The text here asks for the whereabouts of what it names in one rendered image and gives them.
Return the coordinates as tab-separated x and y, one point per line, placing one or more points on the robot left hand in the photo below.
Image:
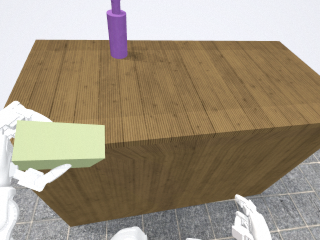
31	178

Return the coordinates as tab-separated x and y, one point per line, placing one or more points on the left robot forearm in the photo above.
9	212

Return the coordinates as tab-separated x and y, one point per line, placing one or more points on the robot left thigh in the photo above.
131	233

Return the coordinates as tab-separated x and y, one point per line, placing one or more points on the sponge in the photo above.
44	145

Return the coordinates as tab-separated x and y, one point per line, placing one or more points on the robot right hand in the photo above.
254	226

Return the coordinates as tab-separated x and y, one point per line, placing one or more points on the table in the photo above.
187	122

